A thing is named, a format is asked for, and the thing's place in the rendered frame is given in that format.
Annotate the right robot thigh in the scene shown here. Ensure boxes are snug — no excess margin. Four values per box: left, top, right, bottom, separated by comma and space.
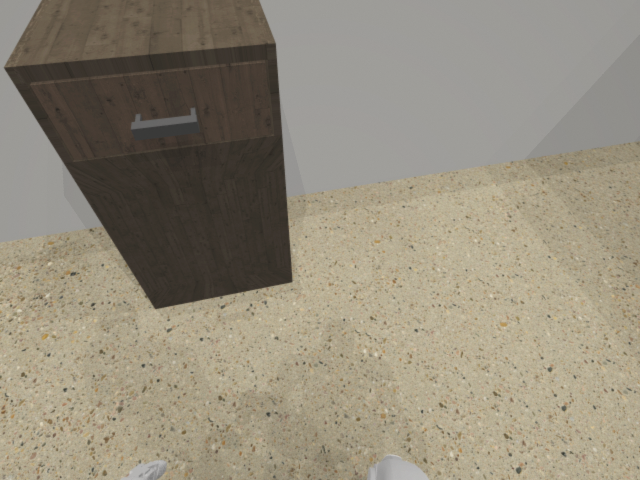
367, 459, 429, 480

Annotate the handle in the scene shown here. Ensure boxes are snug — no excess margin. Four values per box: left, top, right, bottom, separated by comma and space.
131, 108, 200, 141

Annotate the drawer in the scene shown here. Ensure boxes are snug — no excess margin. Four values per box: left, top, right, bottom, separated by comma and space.
30, 60, 272, 160

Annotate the cabinet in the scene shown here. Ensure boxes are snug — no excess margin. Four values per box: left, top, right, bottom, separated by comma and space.
4, 0, 293, 309

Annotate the robot left hand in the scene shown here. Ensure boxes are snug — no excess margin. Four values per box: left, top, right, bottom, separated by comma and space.
120, 460, 167, 480

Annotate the robot right shin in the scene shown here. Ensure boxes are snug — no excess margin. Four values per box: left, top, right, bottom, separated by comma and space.
381, 454, 402, 462

